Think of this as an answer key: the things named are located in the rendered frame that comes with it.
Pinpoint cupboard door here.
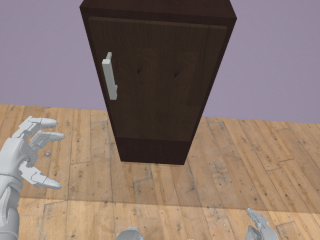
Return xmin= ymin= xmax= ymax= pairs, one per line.
xmin=88 ymin=16 xmax=228 ymax=142

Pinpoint handle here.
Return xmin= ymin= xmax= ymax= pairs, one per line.
xmin=102 ymin=52 xmax=118 ymax=100

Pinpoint robot left shin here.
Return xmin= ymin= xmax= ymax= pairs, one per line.
xmin=128 ymin=227 xmax=138 ymax=231

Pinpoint robot left thigh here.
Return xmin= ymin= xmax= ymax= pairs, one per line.
xmin=115 ymin=230 xmax=144 ymax=240

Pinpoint right robot hand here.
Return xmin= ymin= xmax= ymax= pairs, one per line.
xmin=245 ymin=208 xmax=279 ymax=240

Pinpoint left robot hand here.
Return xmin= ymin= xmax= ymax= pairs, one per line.
xmin=0 ymin=116 xmax=66 ymax=190

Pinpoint left robot forearm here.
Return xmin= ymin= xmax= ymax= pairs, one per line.
xmin=0 ymin=174 xmax=23 ymax=240

